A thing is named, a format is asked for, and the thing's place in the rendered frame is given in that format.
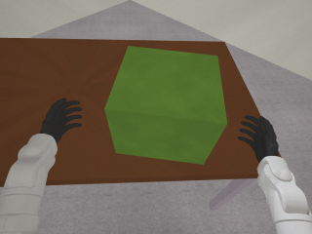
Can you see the left robot hand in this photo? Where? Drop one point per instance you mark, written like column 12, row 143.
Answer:
column 54, row 123

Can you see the right robot hand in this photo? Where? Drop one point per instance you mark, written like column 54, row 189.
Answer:
column 264, row 141

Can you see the robot right forearm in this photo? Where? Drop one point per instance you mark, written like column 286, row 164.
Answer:
column 286, row 202

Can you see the robot left forearm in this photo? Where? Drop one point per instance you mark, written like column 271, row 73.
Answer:
column 25, row 184

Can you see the table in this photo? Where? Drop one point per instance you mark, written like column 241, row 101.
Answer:
column 36, row 72

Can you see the carton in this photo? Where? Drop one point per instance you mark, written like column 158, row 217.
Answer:
column 166, row 105

